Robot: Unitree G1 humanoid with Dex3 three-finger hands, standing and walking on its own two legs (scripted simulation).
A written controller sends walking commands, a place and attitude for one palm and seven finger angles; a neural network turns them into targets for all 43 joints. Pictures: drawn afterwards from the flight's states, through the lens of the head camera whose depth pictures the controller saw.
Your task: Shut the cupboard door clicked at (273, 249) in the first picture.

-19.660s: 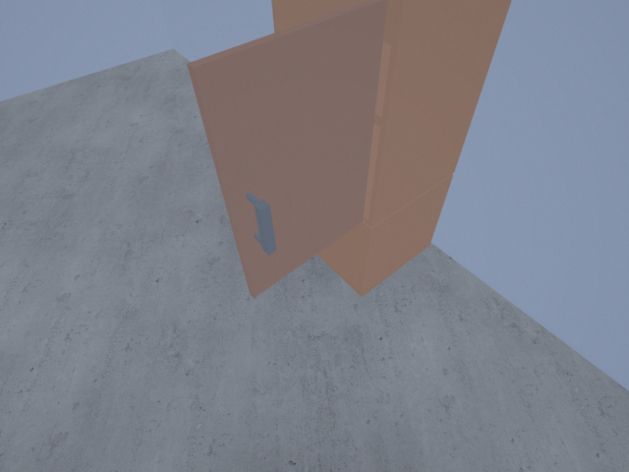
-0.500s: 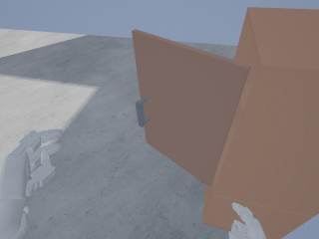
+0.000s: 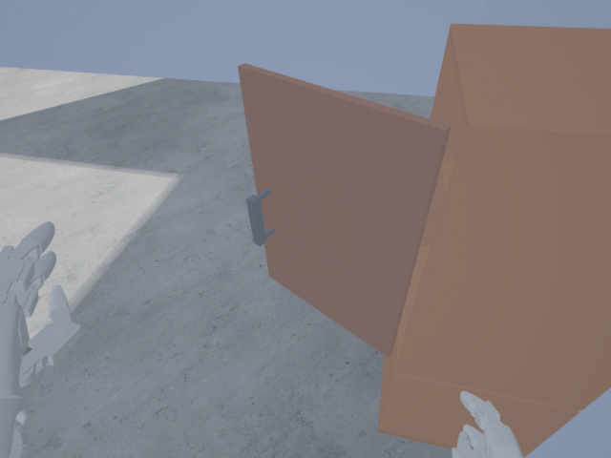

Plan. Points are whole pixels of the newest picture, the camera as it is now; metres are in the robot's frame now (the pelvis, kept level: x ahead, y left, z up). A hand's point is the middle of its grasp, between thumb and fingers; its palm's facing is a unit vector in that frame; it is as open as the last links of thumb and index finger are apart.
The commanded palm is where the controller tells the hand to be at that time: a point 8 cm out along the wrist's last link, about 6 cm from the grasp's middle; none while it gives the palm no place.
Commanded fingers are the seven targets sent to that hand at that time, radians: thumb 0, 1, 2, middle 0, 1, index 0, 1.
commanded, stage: step back with the hand held close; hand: left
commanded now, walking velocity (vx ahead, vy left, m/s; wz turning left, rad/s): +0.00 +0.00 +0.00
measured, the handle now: (262, 217) +0.64 +0.18 -0.08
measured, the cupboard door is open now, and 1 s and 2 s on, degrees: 63 63 63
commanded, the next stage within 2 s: stop stepping back and stand still in 1.96 s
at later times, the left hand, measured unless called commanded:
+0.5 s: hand (69, 320) +0.19 +0.27 +0.16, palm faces +0.36 -0.77 -0.52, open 7.4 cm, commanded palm +0.13 +0.31 +0.18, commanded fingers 0.00 0.90 0.90 -0.20 -0.30 -0.20 -0.30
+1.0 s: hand (3, 392) +0.12 +0.29 +0.16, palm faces +0.46 -0.75 -0.47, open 7.4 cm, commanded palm +0.06 +0.32 +0.18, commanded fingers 0.00 0.90 0.90 -0.20 -0.30 -0.20 -0.30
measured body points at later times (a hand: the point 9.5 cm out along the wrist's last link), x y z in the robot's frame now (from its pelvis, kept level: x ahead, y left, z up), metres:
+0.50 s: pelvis -0.02 +0.01 -0.01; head -0.01 +0.00 +0.44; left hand +0.17 +0.31 +0.19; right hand +0.15 -0.25 -0.09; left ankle -0.03 +0.07 -0.74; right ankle +0.00 -0.08 -0.74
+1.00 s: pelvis -0.08 +0.02 -0.02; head -0.07 +0.03 +0.43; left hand +0.09 +0.33 +0.18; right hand +0.08 -0.23 -0.10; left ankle -0.03 +0.07 -0.74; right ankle -0.02 -0.10 -0.74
